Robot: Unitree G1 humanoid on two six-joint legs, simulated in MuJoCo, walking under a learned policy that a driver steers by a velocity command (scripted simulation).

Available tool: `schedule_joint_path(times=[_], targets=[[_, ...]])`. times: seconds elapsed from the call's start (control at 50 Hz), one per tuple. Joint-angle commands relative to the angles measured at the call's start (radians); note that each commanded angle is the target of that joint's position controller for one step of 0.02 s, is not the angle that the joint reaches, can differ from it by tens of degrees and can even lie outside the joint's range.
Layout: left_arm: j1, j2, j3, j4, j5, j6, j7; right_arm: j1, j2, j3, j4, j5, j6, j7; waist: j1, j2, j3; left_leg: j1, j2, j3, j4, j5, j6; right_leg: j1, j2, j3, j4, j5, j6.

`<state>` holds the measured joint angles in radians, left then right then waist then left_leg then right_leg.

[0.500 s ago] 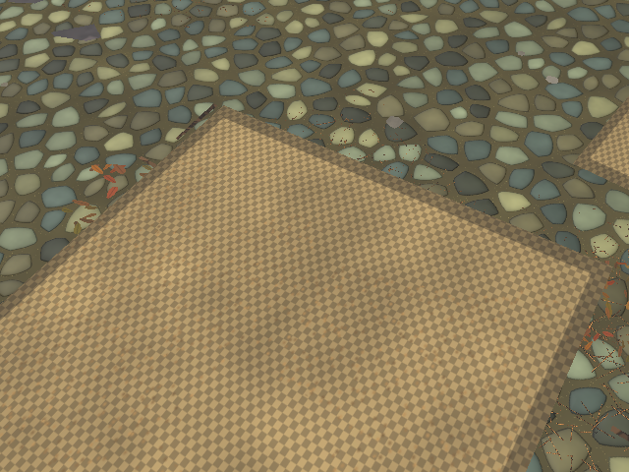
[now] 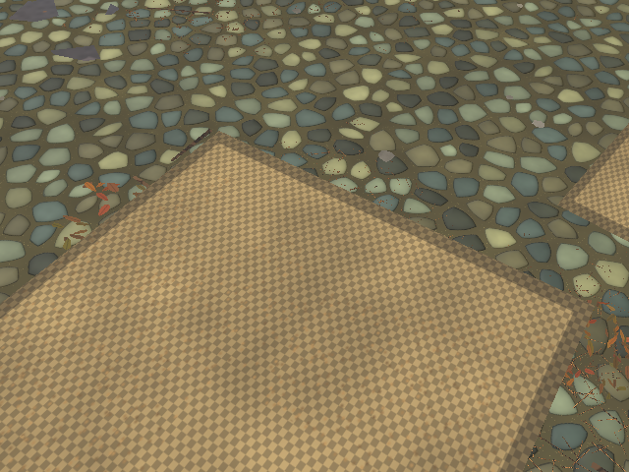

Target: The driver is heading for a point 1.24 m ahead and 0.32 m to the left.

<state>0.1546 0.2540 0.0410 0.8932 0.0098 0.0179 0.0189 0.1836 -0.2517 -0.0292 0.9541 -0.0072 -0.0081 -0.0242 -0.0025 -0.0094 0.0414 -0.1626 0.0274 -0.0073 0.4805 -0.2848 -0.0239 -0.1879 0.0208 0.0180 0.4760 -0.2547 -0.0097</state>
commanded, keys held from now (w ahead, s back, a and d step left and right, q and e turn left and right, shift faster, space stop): w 0.78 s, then no key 0.22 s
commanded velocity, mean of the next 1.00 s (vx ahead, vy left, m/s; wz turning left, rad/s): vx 0.34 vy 0.00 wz -0.01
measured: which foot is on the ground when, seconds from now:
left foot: down 0.00-0.26, up 0.28-0.64, down 0.66-1.00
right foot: down 0.00-0.68, up 0.70-1.00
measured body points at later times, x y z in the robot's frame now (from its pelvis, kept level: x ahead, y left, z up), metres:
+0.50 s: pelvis +0.13 -0.01 +0.00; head +0.15 -0.02 +0.45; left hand +0.05 +0.24 -0.13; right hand +0.31 -0.26 -0.11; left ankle +0.23 +0.14 -0.68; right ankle +0.01 -0.11 -0.74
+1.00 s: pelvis +0.38 +0.05 +0.01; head +0.40 +0.05 +0.46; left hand +0.53 +0.32 -0.11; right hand +0.41 -0.22 -0.13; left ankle +0.37 +0.13 -0.74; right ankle +0.52 -0.12 -0.68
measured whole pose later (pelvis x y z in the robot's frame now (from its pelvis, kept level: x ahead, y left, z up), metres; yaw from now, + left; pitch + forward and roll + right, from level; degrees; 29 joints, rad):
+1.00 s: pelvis +0.38 +0.05 +0.01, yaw +1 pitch +0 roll +2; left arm 0.11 0.28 0.06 0.87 0.00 -0.07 0.02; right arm 0.28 -0.25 -0.03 0.99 -0.02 -0.08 0.01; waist -0.05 -0.04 0.05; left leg -0.11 -0.09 0.05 0.25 -0.14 0.08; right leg -0.62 -0.11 0.05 0.77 -0.08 0.02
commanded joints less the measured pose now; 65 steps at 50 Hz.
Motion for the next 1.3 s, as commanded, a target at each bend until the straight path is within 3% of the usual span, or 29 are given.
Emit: schedule_joint_path(times=[0.02,0.1,0.18,0.22,0.24,0.26,0.28,0.3,0.34,0.4,0.5,0.6,0.66,0.68,0.7,0.72,0.74,0.76,0.78,0.84,0.92,1.04,1.12,1.16,1.18,1.2,1.22,1.26,1.3], targets=[[-0.012,0.101,0.024,-0.018,-0.004,-0.012,0.006,0.012,-0.128,-0.023,-0.016,0.003,-0.007,-0.009,-0.006,0.023,-0.047,-0.021,0.026,-0.028,-0.089,0.054,0.031,0.021,-0.031,0.031,-0.063,0.05,-0.017],[-0.006,0.101,0.028,-0.008,-0.022,-0.031,0.01,0.031,-0.151,-0.03,-0.019,0.024,-0.013,-0.017,-0.016,0.051,0.083,-0.117,0.065,-0.126,-0.128,-0.458,0.119,-0.164,-0.007,0.022,0.001,-0.398,-0.053],[-0.02,0.065,0.024,-0.015,-0.037,-0.092,-0.013,0.095,-0.204,-0.051,0.003,0.036,-0.048,-0.006,-0.017,0.186,0.103,-0.058,0.265,-0.419,-0.282,-0.492,0.243,-0.23,-0.007,-0.044,0.181,-0.182,-0.053],[0.072,0.068,0.028,0.022,-0.044,-0.104,-0.021,0.007,-0.185,-0.045,-0.027,0.04,-0.049,0.003,0.049,0.171,0.1,-0.164,0.22,-0.335,-0.242,-0.377,0.209,-0.043,-0.011,-0.044,0.032,-0.156,-0.084],[0.171,0.095,0.039,0.067,-0.044,-0.107,-0.022,-0.064,-0.154,-0.037,-0.055,0.04,-0.05,0.006,0.097,0.127,0.085,-0.236,0.147,-0.224,-0.153,-0.262,0.159,0.088,-0.024,-0.003,-0.044,-0.111,-0.095],[0.278,0.159,0.059,0.107,-0.04,-0.113,-0.02,-0.115,-0.096,-0.021,-0.089,0.035,-0.062,0.009,0.124,-0.051,0.059,-0.362,0.022,-0.05,0.106,-0.099,0.084,0.226,-0.132,0.223,-0.142,-0.168,-0.145],[0.373,0.261,0.085,0.123,-0.038,-0.118,-0.03,-0.124,-0.089,-0.019,-0.125,0.026,-0.083,0.007,0.148,-0.269,0.013,-0.541,-0.064,0.035,0.398,-0.133,0.035,0.396,-0.32,0.561,-0.255,-0.076,-0.254],[0.359,0.189,0.061,0.116,-0.018,-0.129,-0.035,-0.115,-0.128,-0.03,-0.122,0.037,-0.097,0.01,0.124,-0.189,0.012,-0.658,-0.044,-0.05,0.596,-0.278,0.042,0.434,-0.383,0.634,-0.251,0.04,-0.297],[0.302,0.128,0.04,0.097,-0.012,-0.139,-0.039,-0.071,-0.114,-0.027,-0.103,0.058,-0.108,0.027,0.071,-0.082,0.017,-0.751,0.03,-0.079,0.71,-0.162,0.088,0.461,-0.348,0.472,-0.231,0.147,-0.255],[0.304,0.074,0.014,0.103,-0.015,-0.115,-0.034,-0.13,-0.089,-0.028,-0.122,0.038,-0.105,0.052,0.06,-0.074,0.031,-0.715,0.085,-0.018,0.595,-0.009,0.082,0.396,-0.274,0.257,-0.275,0.362,-0.186],[0.289,0.141,0.019,0.087,-0.013,-0.102,0.0,-0.299,-0.022,0.005,-0.192,0.027,-0.09,0.069,0.077,-0.074,0.083,-0.445,0.018,0.076,0.192,0.235,0.017,0.122,-0.197,0.09,-0.385,0.309,-0.173],[0.303,0.161,0.035,0.109,-0.031,-0.105,0.0,-0.301,-0.11,-0.019,-0.219,0.037,-0.086,0.068,0.023,-0.099,0.078,-0.332,-0.003,0.038,0.051,0.294,0.08,0.224,-0.269,0.062,-0.342,0.475,-0.136],[0.278,0.161,0.037,0.096,-0.013,-0.079,0.001,0.022,-0.187,-0.071,-0.125,0.038,-0.076,0.054,-0.142,-0.108,-0.138,0.075,-0.064,0.078,0.07,0.224,0.147,0.191,-0.213,-0.005,0.066,0.84,-0.079],[0.297,0.12,0.02,0.072,0.006,-0.075,0.001,0.189,-0.247,-0.088,-0.089,0.028,-0.069,0.043,-0.185,0.01,-0.26,0.368,0.121,-0.144,0.089,0.143,0.204,-0.043,-0.158,-0.026,0.384,0.529,-0.054],[0.433,-0.04,-0.019,0.069,-0.01,-0.095,-0.01,0.233,-0.291,-0.089,-0.067,0.012,-0.07,0.055,-0.087,0.307,-0.409,0.583,0.35,-0.681,-0.112,-0.193,0.365,-0.355,0.044,0.023,0.735,-0.255,-0.002],[0.352,0.064,0.002,0.068,-0.037,-0.121,-0.016,0.178,-0.199,-0.065,-0.073,0.022,-0.078,0.06,-0.114,0.221,-0.315,0.496,0.327,-0.778,-0.24,-0.312,0.331,-0.458,0.008,0.134,0.865,-0.302,-0.024],[0.249,0.124,0.02,0.031,-0.063,-0.136,-0.019,0.083,-0.161,-0.053,-0.087,0.024,-0.086,0.06,-0.09,0.166,-0.155,0.349,0.307,-0.623,-0.253,-0.251,0.29,-0.527,-0.043,0.103,0.886,-0.216,-0.043],[0.2,0.129,0.021,0.02,-0.058,-0.143,-0.012,0.006,-0.145,-0.048,-0.103,0.017,-0.095,0.063,-0.056,0.065,-0.092,0.199,0.274,-0.496,-0.271,-0.107,0.271,-0.48,-0.098,0.086,0.84,-0.116,-0.051],[0.18,0.125,0.029,0.018,-0.042,-0.141,-0.004,-0.038,-0.126,-0.044,-0.107,0.004,-0.103,0.067,-0.024,0.042,-0.058,0.083,0.237,-0.393,-0.286,0.019,0.257,-0.43,-0.135,0.077,0.784,-0.055,-0.049],[0.228,0.078,0.031,0.027,-0.025,-0.104,0.005,-0.057,-0.094,-0.031,-0.088,-0.007,-0.114,0.069,0.041,0.067,-0.05,-0.067,0.189,-0.207,-0.314,0.437,0.265,-0.29,-0.161,0.065,0.692,-0.044,-0.021],[0.123,0.066,0.029,-0.021,-0.002,-0.084,0.011,-0.017,-0.135,-0.033,-0.049,-0.012,-0.104,0.041,0.042,0.057,-0.041,-0.092,0.158,-0.061,-0.299,0.742,0.268,-0.316,-0.151,0.029,0.462,0.087,0.033],[-0.048,0.072,0.018,-0.059,-0.011,-0.08,-0.004,0.056,-0.163,-0.031,-0.001,0.0,-0.068,0.022,-0.026,0.063,-0.073,0.0,0.145,-0.029,-0.254,0.641,0.228,-0.219,-0.093,0.011,0.128,0.289,0.032],[-0.033,0.119,0.034,-0.061,0.005,-0.09,-0.003,0.049,-0.155,-0.028,0.012,0.024,-0.04,0.018,0.017,0.054,-0.072,0.053,0.133,-0.106,-0.097,0.55,0.184,-0.112,-0.063,0.009,-0.071,0.291,-0.011],[0.039,0.25,0.066,-0.052,0.015,-0.087,0.017,0.162,-0.11,-0.017,-0.002,-0.004,-0.051,0.019,-0.031,-0.1,-0.198,-0.15,0.004,-0.068,0.1,0.215,0.095,0.243,-0.256,0.146,0.019,0.881,-0.115],[0.089,0.229,0.068,-0.042,0.002,-0.064,0.024,0.173,-0.07,-0.004,-0.009,0.008,-0.05,0.012,0.009,-0.212,-0.281,-0.303,-0.076,0.002,0.284,-0.156,0.043,0.365,-0.377,0.265,0.012,0.891,-0.242],[0.121,0.166,0.052,-0.044,-0.002,-0.054,0.024,0.096,-0.123,-0.017,-0.033,0.028,-0.037,0.008,0.062,-0.214,-0.299,-0.378,-0.089,-0.005,0.483,-0.437,0.014,0.351,-0.434,0.348,-0.054,0.788,-0.29],[0.09,0.168,0.048,-0.056,0.002,-0.049,0.028,0.06,-0.167,-0.038,-0.051,0.041,-0.019,0.003,0.055,-0.157,-0.265,-0.422,-0.06,-0.026,0.639,-0.433,0.006,0.285,-0.425,0.327,-0.097,0.638,-0.282],[-0.049,0.155,0.044,-0.087,-0.001,-0.049,0.036,0.067,-0.151,-0.05,-0.053,0.038,0.026,-0.011,-0.001,-0.103,-0.168,-0.407,0.003,-0.046,0.678,-0.303,-0.018,0.09,-0.371,0.214,-0.17,0.354,-0.234],[-0.118,0.151,0.044,-0.087,0.008,-0.04,0.037,0.08,-0.113,-0.05,-0.066,0.029,0.055,-0.018,-0.031,-0.138,-0.11,-0.317,0.01,0.001,0.602,-0.216,-0.034,-0.07,-0.314,0.108,-0.227,0.192,-0.206]])
Velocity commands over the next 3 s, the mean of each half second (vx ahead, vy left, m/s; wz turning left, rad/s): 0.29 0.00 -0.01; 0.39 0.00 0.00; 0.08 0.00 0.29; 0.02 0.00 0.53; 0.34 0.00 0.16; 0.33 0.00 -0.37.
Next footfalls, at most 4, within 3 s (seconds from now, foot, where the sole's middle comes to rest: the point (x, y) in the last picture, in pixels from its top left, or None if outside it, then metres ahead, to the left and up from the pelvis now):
0.66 left None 0.41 0.13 -0.78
1.14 right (364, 439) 0.59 -0.09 -0.78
1.50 left None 0.49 0.16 -0.78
2.00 right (341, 441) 0.58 -0.04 -0.78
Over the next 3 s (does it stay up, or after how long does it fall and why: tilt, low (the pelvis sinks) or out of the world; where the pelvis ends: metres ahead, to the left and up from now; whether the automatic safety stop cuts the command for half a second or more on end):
stays up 0.79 0.26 -0.02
